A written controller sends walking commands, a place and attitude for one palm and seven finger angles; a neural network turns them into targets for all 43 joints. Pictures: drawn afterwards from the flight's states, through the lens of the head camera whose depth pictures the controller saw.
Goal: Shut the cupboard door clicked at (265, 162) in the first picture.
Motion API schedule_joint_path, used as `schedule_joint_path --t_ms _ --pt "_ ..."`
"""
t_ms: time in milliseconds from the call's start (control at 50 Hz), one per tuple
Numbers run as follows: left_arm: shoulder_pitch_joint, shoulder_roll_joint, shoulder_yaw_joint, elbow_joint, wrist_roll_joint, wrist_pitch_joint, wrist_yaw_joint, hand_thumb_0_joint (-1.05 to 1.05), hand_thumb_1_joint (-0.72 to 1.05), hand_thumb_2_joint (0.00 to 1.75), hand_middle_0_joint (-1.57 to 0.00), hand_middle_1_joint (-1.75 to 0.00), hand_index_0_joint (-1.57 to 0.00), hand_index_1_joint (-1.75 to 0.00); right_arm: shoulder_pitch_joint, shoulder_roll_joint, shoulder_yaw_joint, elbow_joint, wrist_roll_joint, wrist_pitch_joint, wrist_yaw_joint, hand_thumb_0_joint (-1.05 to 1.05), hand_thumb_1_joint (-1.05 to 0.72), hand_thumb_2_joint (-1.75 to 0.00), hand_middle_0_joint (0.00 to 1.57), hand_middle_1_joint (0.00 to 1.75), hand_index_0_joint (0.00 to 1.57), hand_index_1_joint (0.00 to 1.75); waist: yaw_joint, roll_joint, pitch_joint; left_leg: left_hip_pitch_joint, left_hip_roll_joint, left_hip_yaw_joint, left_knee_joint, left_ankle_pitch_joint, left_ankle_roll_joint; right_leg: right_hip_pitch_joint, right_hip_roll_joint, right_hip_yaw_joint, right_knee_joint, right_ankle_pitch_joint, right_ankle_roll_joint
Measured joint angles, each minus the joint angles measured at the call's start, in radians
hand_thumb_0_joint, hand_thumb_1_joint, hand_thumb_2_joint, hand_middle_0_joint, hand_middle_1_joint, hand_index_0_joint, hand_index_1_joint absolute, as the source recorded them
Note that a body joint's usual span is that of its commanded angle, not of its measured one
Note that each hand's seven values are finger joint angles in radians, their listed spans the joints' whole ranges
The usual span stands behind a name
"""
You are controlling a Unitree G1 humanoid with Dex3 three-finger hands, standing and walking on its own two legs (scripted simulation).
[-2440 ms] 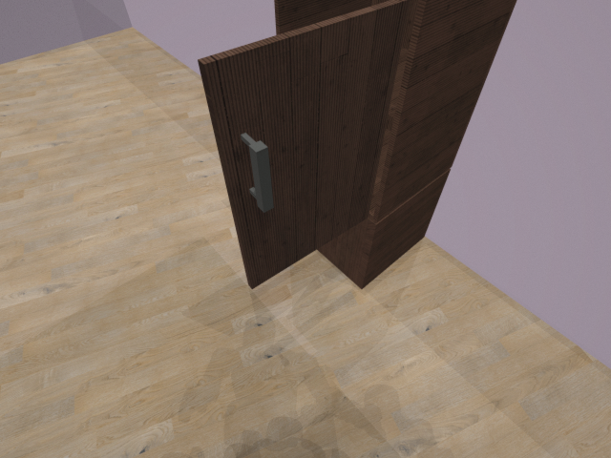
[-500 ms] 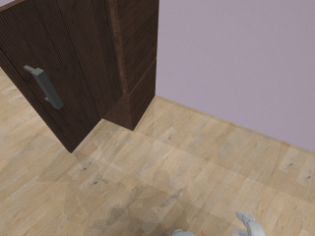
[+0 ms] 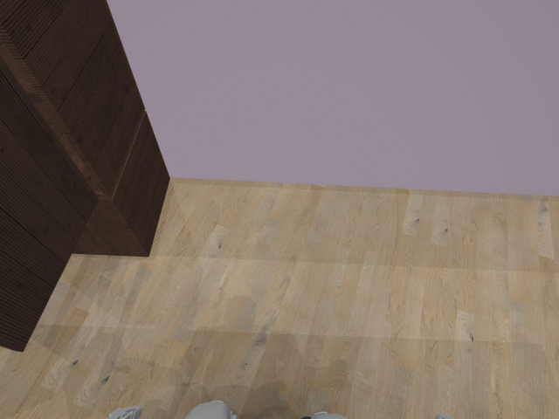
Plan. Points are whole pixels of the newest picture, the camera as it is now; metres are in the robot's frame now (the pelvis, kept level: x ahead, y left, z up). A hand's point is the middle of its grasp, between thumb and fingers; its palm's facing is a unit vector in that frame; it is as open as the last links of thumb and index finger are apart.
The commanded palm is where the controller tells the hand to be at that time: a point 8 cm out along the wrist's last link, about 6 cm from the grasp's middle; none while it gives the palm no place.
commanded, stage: walk to a spot facing it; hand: left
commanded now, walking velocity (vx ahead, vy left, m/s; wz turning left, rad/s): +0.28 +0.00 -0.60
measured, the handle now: out of the picture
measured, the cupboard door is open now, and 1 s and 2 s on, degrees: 86 86 86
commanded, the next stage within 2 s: turn to face it in 1.20 s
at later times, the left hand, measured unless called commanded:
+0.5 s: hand (240, 306) +0.31 +0.09 -0.16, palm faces -0.33 -0.92 -0.22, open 7.4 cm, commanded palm none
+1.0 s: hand (263, 239) +0.46 +0.06 -0.17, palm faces -0.44 -0.88 -0.17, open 7.4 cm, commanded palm none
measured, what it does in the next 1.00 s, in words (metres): walks ahead, turning right: left foot, then right foot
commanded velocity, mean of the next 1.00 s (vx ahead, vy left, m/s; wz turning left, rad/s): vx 0.33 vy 0.00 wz -0.48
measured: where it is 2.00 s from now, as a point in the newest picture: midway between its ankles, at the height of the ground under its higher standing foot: (377, 302)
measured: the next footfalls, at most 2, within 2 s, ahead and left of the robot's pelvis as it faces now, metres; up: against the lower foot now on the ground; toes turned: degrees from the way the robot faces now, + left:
left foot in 0.04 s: +0.05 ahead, +0.14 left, +0.00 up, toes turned +2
right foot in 0.40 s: +0.15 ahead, -0.17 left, +0.00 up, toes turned -21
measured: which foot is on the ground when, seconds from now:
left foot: up 0.00-0.02, down 0.04-0.40, up 0.42-0.78, down 0.80-1.00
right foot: down 0.00-0.04, up 0.06-0.38, down 0.40-0.80, up 0.82-1.00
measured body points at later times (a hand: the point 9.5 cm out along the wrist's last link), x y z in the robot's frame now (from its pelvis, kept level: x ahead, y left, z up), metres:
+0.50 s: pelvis +0.12 -0.06 -0.01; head +0.17 -0.08 +0.43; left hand +0.33 +0.13 -0.14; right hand +0.01 -0.29 -0.16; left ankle +0.06 +0.11 -0.65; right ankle +0.11 -0.15 -0.73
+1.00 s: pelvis +0.33 -0.10 +0.01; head +0.37 -0.10 +0.46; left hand +0.48 +0.10 -0.15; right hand +0.27 -0.34 -0.12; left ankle +0.38 +0.00 -0.73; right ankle +0.25 -0.21 -0.64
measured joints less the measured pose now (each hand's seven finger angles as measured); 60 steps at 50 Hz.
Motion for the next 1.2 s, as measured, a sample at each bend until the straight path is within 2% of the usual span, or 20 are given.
schedule_joint_path --t_ms 40,80,100,180,260,340,380,400,420,480,520,640,720,780,820,860,900,960,1080,1200 --pt "0.011 -0.009 0.0 0.002 -0.004 0.009 -0.007 0.0 0.9 0.9 -0.2 -0.3 -0.21 -0.3 0.029 -0.002 0.007 -0.009 -0.006 -0.02 0.001 0.01 -0.91 -0.9 0.2 0.3 0.2 0.3 -0.006 0.015 -0.03 0.072 0.005 -0.001 -0.173 0.014 0.019 -0.023 0.023 0.005 0.049 -0.056 0.001" --pt "0.002 -0.011 0.002 0.009 -0.007 0.022 -0.017 0.0 0.9 0.9 -0.2 -0.3 -0.21 -0.3 0.056 0.006 0.011 -0.001 -0.02 -0.041 -0.005 0.01 -0.91 -0.9 0.2 0.3 0.2 0.3 -0.016 0.026 -0.039 0.072 0.02 0.002 -0.17 0.076 0.056 -0.079 0.027 -0.036 0.209 -0.208 0.004" --pt "-0.003 -0.007 0.006 0.011 -0.006 0.024 -0.026 0.0 0.9 0.9 -0.2 -0.3 -0.21 -0.3 0.072 0.014 0.017 0.005 -0.025 -0.046 -0.006 0.01 -0.91 -0.9 0.2 0.3 0.2 0.3 -0.016 0.025 -0.038 0.088 0.029 0.013 -0.175 0.081 0.064 -0.108 0.018 -0.064 0.299 -0.229 0.007" --pt "-0.036 0.009 0.026 0.001 0.004 0.01 -0.054 0.01 0.9 0.9 -0.2 -0.3 -0.21 -0.3 0.153 0.043 0.033 0.036 -0.035 -0.06 -0.003 0.01 -0.91 -0.9 0.2 0.3 0.2 0.3 -0.013 0.024 -0.041 0.176 0.064 0.043 -0.287 0.111 0.052 -0.197 -0.036 -0.151 0.505 -0.142 0.025" --pt "-0.071 0.01 0.025 -0.01 0.002 -0.001 -0.065 0.0 0.91 0.9 -0.2 -0.3 -0.2 -0.3 0.208 0.051 0.035 0.068 -0.035 -0.07 -0.005 0.01 -0.9 -0.9 0.2 0.3 0.2 0.3 -0.013 0.037 -0.033 0.251 0.093 0.099 -0.361 0.115 0.032 -0.214 -0.08 -0.193 0.43 -0.076 0.03" --pt "-0.102 0.01 0.017 -0.004 0.0 -0.002 -0.07 0.0 0.91 0.9 -0.2 -0.3 -0.2 -0.3 0.244 0.045 0.029 0.088 -0.038 -0.069 0.001 0.01 -0.9 -0.9 0.2 0.3 0.2 0.3 -0.039 0.051 -0.024 0.309 0.119 0.166 -0.354 0.065 0.001 -0.159 -0.087 -0.237 0.239 -0.086 0.015" --pt "-0.115 0.009 0.013 -0.005 0.0 -0.009 -0.072 0.0 0.91 0.9 -0.19 -0.3 -0.2 -0.3 0.263 0.037 0.026 0.096 -0.037 -0.065 0.005 0.01 -0.9 -0.9 0.2 0.3 0.2 0.3 -0.052 0.063 -0.021 0.321 0.143 0.189 -0.3 0.014 -0.022 -0.099 -0.071 -0.263 0.131 -0.086 -0.005" --pt "-0.119 0.013 0.009 -0.011 0.001 -0.021 -0.072 0.0 0.91 0.9 -0.2 -0.3 -0.2 -0.3 0.277 0.036 0.025 0.1 -0.032 -0.062 0.008 0.01 -0.9 -0.9 0.2 0.3 0.2 0.3 -0.055 0.061 -0.023 0.305 0.155 0.193 -0.227 -0.022 -0.025 -0.054 -0.064 -0.267 0.069 -0.08 -0.027" --pt "-0.12 0.017 0.011 -0.018 0.002 -0.041 -0.067 0.0 0.91 0.9 -0.2 -0.3 -0.2 -0.3 0.278 0.037 0.026 0.108 -0.023 -0.053 0.012 0.01 -0.9 -0.9 0.2 0.3 0.2 0.3 -0.048 0.048 -0.022 0.259 0.157 0.183 -0.086 -0.063 -0.019 -0.052 -0.065 -0.256 0.063 0.004 -0.046" --pt "-0.104 -0.005 0.01 -0.012 -0.016 -0.072 -0.037 0.0 0.91 0.9 -0.2 -0.3 -0.2 -0.3 0.205 0.022 0.018 0.13 -0.008 -0.019 0.016 0.01 -0.91 -0.9 0.2 0.3 0.2 0.3 -0.047 0.069 0.012 0.07 0.131 0.038 0.345 -0.081 0.001 -0.026 -0.032 -0.243 0.115 -0.052 -0.061" --pt "-0.069 -0.019 0.004 0.001 -0.015 -0.072 -0.022 0.0 0.91 0.9 -0.2 -0.3 -0.2 -0.3 0.148 0.021 0.011 0.119 -0.011 -0.017 0.017 0.01 -0.91 -0.9 0.2 0.3 0.2 0.3 -0.044 0.071 0.011 -0.033 0.12 0.013 0.419 -0.023 -0.004 0.021 -0.013 -0.222 0.053 -0.057 -0.059" --pt "0.039 -0.044 -0.001 0.067 -0.006 -0.081 -0.012 0.0 0.91 0.9 -0.2 -0.3 -0.21 -0.3 0.006 0.044 0.003 0.038 -0.018 -0.042 0.031 0.01 -0.91 -0.9 0.2 0.3 0.2 0.3 -0.017 0.036 -0.012 -0.179 0.098 -0.001 0.202 0.132 -0.012 0.139 0.007 -0.141 -0.128 -0.009 -0.056" --pt "0.1 -0.047 0.001 0.103 -0.004 -0.085 -0.016 0.0 0.91 0.9 -0.2 -0.3 -0.21 -0.3 -0.046 0.053 0.003 0.016 -0.016 -0.055 0.037 0.01 -0.91 -0.9 0.2 0.3 0.2 0.3 0.021 0.027 -0.028 -0.151 0.07 -0.004 0.006 0.171 -0.004 0.212 0.01 -0.106 -0.161 -0.046 -0.043" --pt "0.144 -0.043 0.007 0.123 -0.006 -0.083 -0.014 0.0 0.91 0.9 -0.2 -0.3 -0.21 -0.3 -0.066 0.055 0.007 0.01 -0.016 -0.069 0.037 0.01 -0.91 -0.9 0.2 0.3 0.2 0.3 0.046 0.02 -0.042 -0.072 0.04 0.012 -0.151 0.202 0.01 0.255 0.006 -0.086 -0.13 -0.111 -0.025" --pt "0.174 -0.041 0.012 0.133 -0.012 -0.077 -0.014 0.0 0.91 0.9 -0.2 -0.3 -0.21 -0.3 -0.07 0.049 0.013 0.002 -0.026 -0.094 0.031 0.01 -0.91 -0.9 0.2 0.3 0.2 0.3 0.051 0.027 -0.056 -0.026 0.035 0.021 -0.205 0.235 0.05 0.214 0.009 -0.084 0.025 -0.189 -0.023" --pt "0.165 -0.026 0.017 0.149 -0.012 -0.063 -0.014 0.0 0.91 0.9 -0.2 -0.3 -0.21 -0.3 -0.068 0.063 0.021 -0.002 -0.035 -0.105 0.021 0.01 -0.91 -0.9 0.2 0.3 0.2 0.3 0.049 0.009 -0.043 -0.011 0.034 0.048 -0.143 0.188 0.083 0.102 0.002 -0.096 0.339 -0.238 -0.029" --pt "0.142 -0.012 0.022 0.153 -0.005 -0.056 -0.017 0.0 0.91 0.9 -0.2 -0.3 -0.2 -0.3 -0.037 0.077 0.028 -0.002 -0.037 -0.109 0.015 0.0 -0.91 -0.9 0.2 0.3 0.2 0.3 0.042 0.0 -0.04 0.033 0.035 0.064 -0.159 0.154 0.088 -0.014 -0.016 -0.13 0.57 -0.198 -0.026" --pt "0.087 -0.001 0.031 0.127 0.003 -0.047 -0.028 0.01 0.91 0.9 -0.2 -0.3 -0.2 -0.3 0.026 0.093 0.034 0.03 -0.033 -0.112 0.005 0.0 -0.91 -0.9 0.2 0.3 0.2 0.3 0.04 -0.001 -0.035 0.114 0.037 0.08 -0.251 0.165 0.075 -0.15 -0.058 -0.163 0.672 -0.096 -0.009" --pt "-0.002 -0.019 0.025 0.066 0.004 -0.033 -0.05 0.0 0.91 0.9 -0.19 -0.3 -0.2 -0.3 0.147 0.066 0.016 0.112 -0.028 -0.095 0.0 0.0 -0.93 -0.9 0.2 0.3 0.21 0.3 0.022 0.034 -0.036 0.262 0.054 0.14 -0.385 0.153 0.058 -0.254 -0.118 -0.195 0.421 0.027 0.01" --pt "-0.082 -0.016 0.02 0.044 0.003 -0.026 -0.059 0.0 0.91 0.9 -0.19 -0.3 -0.2 -0.3 0.237 0.035 0.008 0.152 -0.035 -0.074 0.006 0.01 -0.92 -0.9 0.2 0.3 0.2 0.3 -0.032 0.056 -0.024 0.371 0.086 0.214 -0.366 0.046 0.003 -0.182 -0.107 -0.253 0.15 0.029 -0.012"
